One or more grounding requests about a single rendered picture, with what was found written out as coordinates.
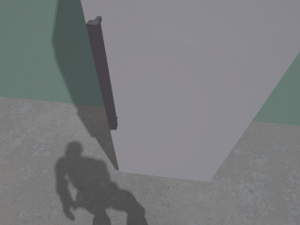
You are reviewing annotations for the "fridge door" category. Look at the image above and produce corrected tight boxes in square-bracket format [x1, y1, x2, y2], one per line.
[81, 0, 300, 182]

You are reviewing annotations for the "handle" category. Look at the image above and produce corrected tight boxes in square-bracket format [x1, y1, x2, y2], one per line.
[86, 16, 118, 130]

